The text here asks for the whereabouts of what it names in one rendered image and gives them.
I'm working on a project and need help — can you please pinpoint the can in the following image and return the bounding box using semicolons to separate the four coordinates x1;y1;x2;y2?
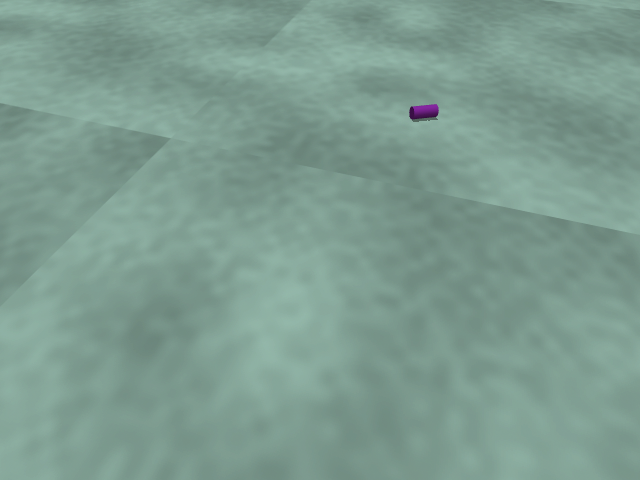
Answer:
409;104;439;119

